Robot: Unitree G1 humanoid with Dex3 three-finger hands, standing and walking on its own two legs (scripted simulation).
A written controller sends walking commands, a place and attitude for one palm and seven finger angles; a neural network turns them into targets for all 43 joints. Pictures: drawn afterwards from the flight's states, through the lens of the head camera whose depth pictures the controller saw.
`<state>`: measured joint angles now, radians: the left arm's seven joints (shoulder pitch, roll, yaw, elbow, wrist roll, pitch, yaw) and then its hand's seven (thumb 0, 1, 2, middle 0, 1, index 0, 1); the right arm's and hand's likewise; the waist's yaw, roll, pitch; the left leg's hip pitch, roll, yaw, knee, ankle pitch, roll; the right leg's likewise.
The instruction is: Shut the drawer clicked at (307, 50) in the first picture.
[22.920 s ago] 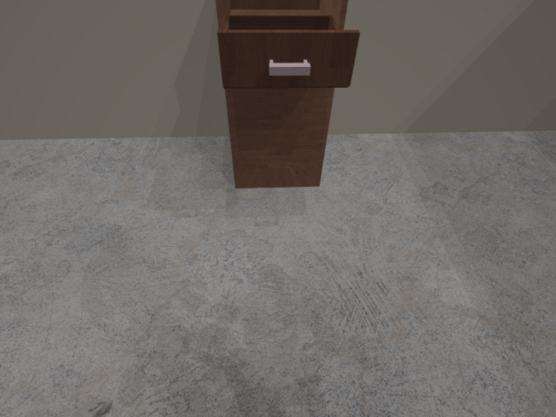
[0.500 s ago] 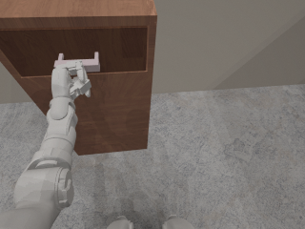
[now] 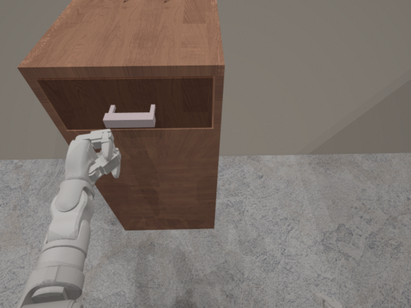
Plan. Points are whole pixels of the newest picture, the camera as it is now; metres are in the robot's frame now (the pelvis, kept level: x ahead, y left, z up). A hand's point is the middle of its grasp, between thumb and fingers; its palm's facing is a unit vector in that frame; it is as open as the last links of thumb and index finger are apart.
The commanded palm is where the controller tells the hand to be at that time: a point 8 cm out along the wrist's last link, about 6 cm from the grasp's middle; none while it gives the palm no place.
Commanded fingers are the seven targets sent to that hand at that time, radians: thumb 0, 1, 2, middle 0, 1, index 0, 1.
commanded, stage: draw the hand back to the body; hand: left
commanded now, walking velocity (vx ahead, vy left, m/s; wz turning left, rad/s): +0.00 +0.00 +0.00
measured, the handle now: (131, 114) +0.54 +0.19 +0.06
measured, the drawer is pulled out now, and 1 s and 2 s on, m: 0.00 0.00 0.00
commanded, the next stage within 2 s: step back with the hand held close in 1.10 s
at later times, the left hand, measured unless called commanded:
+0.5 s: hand (63, 202) +0.26 +0.23 +0.13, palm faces +0.24 -0.94 -0.25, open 3.3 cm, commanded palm +0.22 +0.27 +0.16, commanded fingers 0.00 0.90 0.90 -1.40 -1.60 -1.40 -1.60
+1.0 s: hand out of the picture +0.18 +0.27 +0.19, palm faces +0.39 -0.82 -0.41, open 3.3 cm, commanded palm +0.13 +0.31 +0.21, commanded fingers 0.00 0.90 0.90 -1.40 -1.60 -1.40 -1.60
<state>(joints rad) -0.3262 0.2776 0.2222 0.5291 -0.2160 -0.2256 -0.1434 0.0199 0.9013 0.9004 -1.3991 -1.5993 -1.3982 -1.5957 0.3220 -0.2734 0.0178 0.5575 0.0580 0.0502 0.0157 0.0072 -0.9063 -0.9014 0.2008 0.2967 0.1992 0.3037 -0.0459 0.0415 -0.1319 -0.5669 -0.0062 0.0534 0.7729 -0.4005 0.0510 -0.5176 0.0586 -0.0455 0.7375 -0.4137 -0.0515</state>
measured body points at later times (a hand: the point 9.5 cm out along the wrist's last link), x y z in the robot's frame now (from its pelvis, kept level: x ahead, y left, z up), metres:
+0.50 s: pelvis +0.00 +0.01 +0.03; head +0.00 +0.00 +0.48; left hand +0.25 +0.27 +0.15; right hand +0.18 -0.21 -0.06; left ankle -0.01 +0.09 -0.71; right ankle -0.03 -0.09 -0.71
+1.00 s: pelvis +0.01 +0.03 +0.03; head -0.01 +0.01 +0.48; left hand +0.15 +0.31 +0.22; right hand +0.20 -0.19 -0.05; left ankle -0.01 +0.09 -0.71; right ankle -0.03 -0.09 -0.71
